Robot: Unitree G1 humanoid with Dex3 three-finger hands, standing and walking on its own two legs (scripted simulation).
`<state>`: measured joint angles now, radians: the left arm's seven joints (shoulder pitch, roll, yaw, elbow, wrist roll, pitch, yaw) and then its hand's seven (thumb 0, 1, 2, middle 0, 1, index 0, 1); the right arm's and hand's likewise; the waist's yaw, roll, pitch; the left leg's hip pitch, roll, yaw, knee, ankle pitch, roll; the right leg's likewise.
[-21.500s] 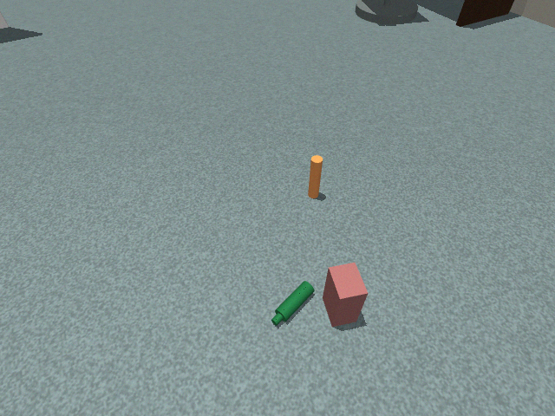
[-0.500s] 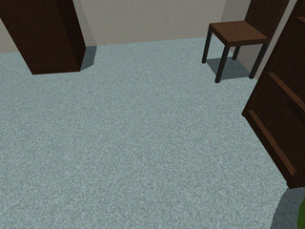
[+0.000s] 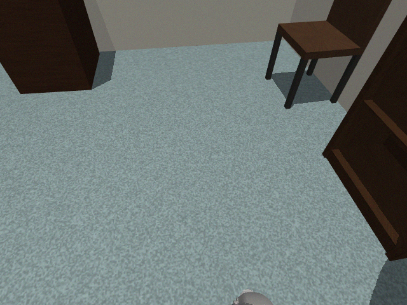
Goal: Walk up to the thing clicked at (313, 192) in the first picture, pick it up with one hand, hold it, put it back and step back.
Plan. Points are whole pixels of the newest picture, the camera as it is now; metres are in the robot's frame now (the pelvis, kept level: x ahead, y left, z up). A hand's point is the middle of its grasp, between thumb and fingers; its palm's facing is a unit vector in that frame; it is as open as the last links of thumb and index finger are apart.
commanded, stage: walk up
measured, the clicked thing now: out of the picture -0.66 +0.93 -0.66
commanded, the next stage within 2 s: none
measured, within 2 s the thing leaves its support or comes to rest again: neither
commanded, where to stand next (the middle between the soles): +0.38 -0.02 m, yaw +130 degrees
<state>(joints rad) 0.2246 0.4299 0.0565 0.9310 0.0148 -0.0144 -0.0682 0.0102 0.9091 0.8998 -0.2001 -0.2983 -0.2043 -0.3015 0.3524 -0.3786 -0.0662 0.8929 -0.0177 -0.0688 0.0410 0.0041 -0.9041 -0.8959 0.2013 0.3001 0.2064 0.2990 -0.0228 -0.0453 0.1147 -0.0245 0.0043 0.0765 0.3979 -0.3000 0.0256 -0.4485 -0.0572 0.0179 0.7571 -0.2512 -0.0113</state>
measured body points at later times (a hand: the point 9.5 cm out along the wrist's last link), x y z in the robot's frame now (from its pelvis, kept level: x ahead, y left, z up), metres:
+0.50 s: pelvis +0.19 -0.04 -0.01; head +0.20 +0.01 +0.44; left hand +0.17 +0.31 -0.13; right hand +0.40 -0.33 -0.08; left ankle +0.26 +0.11 -0.72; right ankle +0.16 -0.15 -0.74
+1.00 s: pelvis +0.38 -0.10 -0.03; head +0.44 -0.06 +0.42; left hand +0.25 +0.21 -0.13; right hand +0.70 -0.25 -0.14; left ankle +0.28 +0.03 -0.69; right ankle +0.51 -0.16 -0.74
